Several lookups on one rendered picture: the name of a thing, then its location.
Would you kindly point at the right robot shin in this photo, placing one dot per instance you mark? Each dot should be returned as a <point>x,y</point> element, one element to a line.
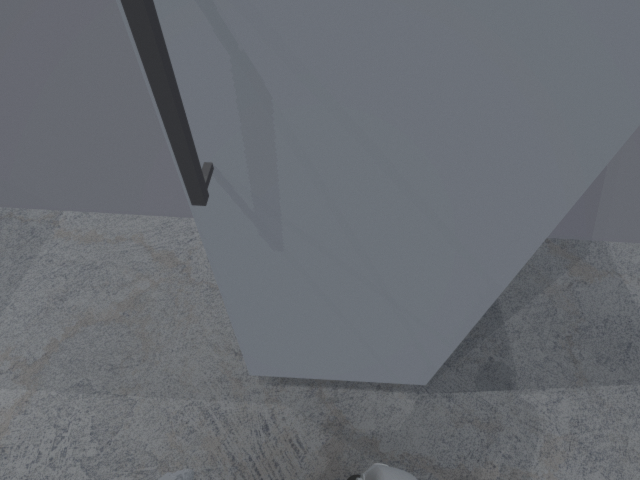
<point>374,465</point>

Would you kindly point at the fridge door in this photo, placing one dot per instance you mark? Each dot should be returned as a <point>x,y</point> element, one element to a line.
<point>383,169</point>

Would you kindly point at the handle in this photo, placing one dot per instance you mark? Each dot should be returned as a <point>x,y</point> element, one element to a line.
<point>146,30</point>

